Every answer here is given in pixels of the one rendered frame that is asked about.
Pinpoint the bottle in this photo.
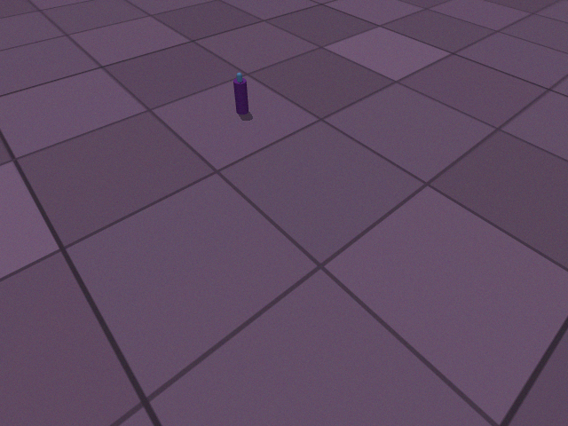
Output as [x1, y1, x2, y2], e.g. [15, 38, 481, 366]
[233, 73, 249, 114]

